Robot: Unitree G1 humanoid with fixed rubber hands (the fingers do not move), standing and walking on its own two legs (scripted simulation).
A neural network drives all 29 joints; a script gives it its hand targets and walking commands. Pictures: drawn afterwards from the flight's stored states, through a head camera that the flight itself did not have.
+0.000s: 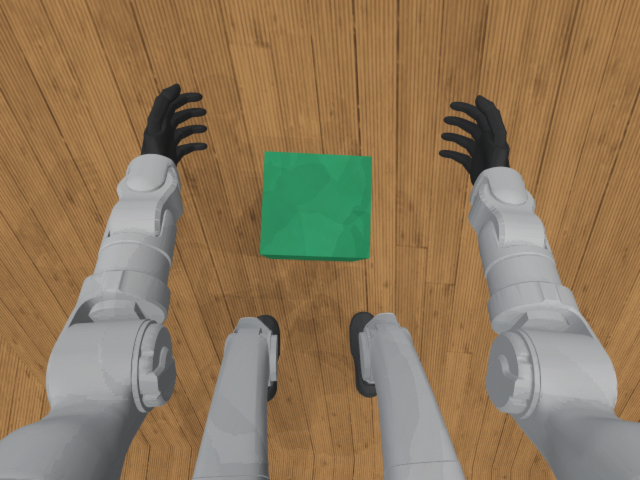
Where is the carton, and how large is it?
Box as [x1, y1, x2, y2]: [260, 151, 371, 261]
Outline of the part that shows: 265,151 260,254 269,258 349,261 369,257 371,156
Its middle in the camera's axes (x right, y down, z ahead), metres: -0.01 -0.06 +0.87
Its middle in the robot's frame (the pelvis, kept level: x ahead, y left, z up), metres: +0.45 -0.01 -0.51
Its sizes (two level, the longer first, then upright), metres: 0.210 0.200 0.250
